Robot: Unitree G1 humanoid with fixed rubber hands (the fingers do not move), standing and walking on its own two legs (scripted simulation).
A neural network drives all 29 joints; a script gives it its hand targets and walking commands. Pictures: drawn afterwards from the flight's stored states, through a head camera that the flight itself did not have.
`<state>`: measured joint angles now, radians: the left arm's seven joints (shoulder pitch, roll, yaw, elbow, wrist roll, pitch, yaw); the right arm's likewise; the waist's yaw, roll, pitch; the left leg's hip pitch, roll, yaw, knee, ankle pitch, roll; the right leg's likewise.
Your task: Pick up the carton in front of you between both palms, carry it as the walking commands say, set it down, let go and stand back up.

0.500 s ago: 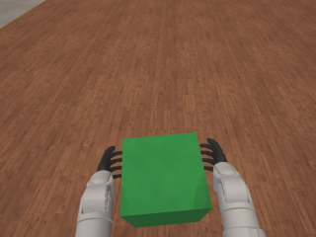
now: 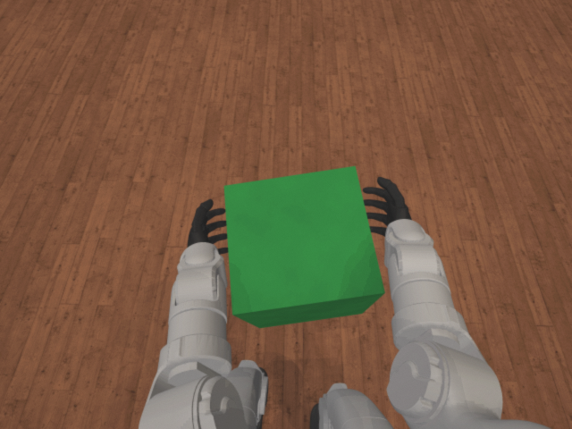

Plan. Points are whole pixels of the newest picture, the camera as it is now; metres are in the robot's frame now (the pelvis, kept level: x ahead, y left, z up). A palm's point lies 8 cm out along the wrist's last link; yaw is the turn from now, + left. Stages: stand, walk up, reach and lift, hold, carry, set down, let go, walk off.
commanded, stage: set down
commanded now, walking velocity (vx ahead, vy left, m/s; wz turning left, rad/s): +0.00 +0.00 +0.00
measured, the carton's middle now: (301, 257) +0.39 +0.01 -0.13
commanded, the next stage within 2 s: none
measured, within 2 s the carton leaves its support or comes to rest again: rests again in 2.00 s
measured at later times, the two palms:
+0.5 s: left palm (235, 271) +0.39 +0.13 -0.23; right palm (369, 243) +0.47 -0.14 -0.21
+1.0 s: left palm (241, 278) +0.43 +0.13 -0.38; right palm (352, 254) +0.51 -0.14 -0.36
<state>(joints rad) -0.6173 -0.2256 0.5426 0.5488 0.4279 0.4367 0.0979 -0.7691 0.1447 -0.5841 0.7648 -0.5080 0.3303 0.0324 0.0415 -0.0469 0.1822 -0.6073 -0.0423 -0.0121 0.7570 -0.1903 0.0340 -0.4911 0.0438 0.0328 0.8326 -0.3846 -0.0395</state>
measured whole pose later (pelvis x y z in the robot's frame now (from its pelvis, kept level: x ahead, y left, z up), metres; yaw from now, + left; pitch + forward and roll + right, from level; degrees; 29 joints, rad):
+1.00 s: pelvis -0.02 -0.02 -0.24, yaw -5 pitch +48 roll +0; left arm -0.95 -0.15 0.57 0.54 0.18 0.26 0.20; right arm -1.22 -0.13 -0.22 0.91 -0.18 0.21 -0.12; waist 0.10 -0.04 -0.04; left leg -2.11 -0.04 -0.05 1.69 -0.41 -0.04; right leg -2.01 0.14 0.02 1.80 -0.62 -0.01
